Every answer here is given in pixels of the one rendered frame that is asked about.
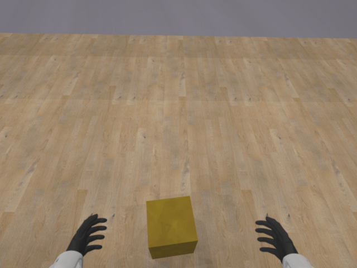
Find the right robot forearm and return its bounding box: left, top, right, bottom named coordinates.
left=282, top=253, right=314, bottom=268

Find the carton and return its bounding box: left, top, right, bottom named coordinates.
left=146, top=196, right=198, bottom=259

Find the left robot forearm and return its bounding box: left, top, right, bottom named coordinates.
left=49, top=251, right=83, bottom=268

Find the robot right hand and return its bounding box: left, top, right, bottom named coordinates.
left=255, top=217, right=298, bottom=263

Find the robot left hand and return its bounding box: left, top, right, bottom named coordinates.
left=66, top=214, right=107, bottom=257

